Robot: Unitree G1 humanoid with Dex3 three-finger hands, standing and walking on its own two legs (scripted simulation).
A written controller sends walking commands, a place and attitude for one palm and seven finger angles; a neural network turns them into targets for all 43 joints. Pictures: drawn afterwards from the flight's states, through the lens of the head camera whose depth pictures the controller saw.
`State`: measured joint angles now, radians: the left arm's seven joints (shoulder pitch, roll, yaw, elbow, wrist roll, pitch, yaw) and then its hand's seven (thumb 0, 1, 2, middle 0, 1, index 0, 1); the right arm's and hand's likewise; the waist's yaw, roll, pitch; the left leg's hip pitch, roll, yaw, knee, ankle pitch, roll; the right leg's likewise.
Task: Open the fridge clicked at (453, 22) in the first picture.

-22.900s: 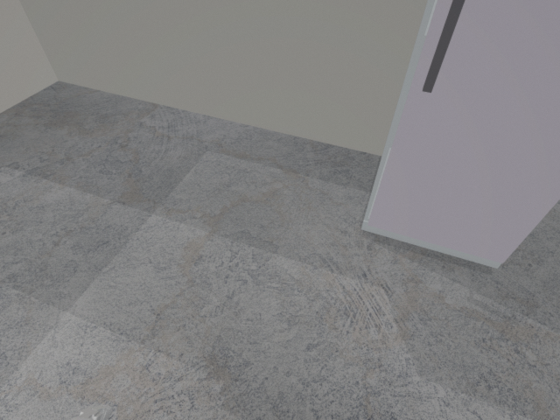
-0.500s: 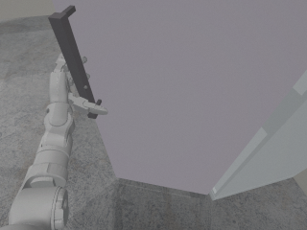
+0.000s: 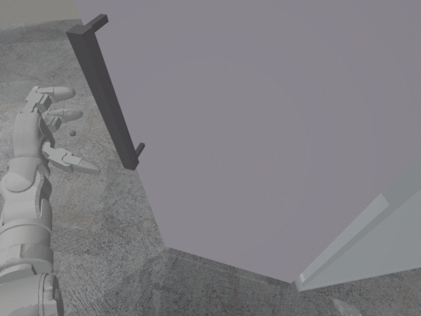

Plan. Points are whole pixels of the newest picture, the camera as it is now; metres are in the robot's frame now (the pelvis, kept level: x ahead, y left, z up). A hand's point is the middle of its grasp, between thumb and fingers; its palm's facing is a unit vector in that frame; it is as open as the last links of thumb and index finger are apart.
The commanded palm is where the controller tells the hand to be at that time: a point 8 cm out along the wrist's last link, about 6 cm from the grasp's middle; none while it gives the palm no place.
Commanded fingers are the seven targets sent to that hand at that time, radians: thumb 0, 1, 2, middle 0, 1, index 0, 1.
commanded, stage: slip the hand off the handle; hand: left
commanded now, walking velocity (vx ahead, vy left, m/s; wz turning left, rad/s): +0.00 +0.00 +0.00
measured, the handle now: (118, 106) +0.44 +0.20 +0.17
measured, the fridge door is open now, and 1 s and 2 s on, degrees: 64 64 64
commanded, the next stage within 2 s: draw the hand back to the body in 0.84 s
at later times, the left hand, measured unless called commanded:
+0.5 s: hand (50, 162) +0.32 +0.29 +0.14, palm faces +0.24 -0.96 -0.14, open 14.7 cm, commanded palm +0.29 +0.32 +0.15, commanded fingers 0.00 -0.55 0.20 -0.25 -1.15 -0.25 -1.15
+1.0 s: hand (31, 200) +0.25 +0.28 +0.15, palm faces +0.24 -0.96 -0.13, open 14.7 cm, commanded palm +0.22 +0.32 +0.15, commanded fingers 0.00 -0.55 0.20 -0.25 -1.15 -0.25 -1.15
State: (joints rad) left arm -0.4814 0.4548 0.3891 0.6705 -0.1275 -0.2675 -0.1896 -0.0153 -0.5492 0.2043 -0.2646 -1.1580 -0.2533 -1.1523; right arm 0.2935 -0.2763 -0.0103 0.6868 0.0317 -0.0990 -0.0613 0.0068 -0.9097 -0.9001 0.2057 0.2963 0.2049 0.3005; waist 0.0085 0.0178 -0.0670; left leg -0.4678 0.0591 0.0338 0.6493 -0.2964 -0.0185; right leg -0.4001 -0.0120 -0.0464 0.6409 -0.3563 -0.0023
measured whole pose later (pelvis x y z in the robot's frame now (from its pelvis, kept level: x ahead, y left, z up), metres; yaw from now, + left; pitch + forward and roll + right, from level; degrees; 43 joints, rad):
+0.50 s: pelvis -0.01 +0.03 +0.00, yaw -1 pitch +5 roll -1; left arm -0.23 0.38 0.40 0.38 -0.17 -0.24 -0.19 -0.02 -0.55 0.20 -0.26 -1.15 -0.25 -1.15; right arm 0.32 -0.25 0.01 0.64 0.03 -0.11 -0.06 0.01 -0.91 -0.90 0.21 0.30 0.21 0.30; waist 0.01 0.02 -0.08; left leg -0.47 0.04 0.06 0.70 -0.31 0.01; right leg -0.40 -0.03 -0.02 0.67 -0.35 0.03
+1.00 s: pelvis -0.03 +0.01 +0.00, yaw +1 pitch +1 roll -1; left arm -0.07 0.36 0.35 0.18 -0.24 -0.17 -0.22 -0.02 -0.55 0.20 -0.26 -1.15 -0.25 -1.15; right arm 0.24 -0.25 0.05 0.66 0.03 -0.22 -0.10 0.01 -0.91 -0.90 0.21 0.30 0.21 0.30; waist 0.07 0.04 -0.05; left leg -0.40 0.04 0.02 0.65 -0.26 0.00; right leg -0.32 -0.03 -0.06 0.64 -0.33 0.01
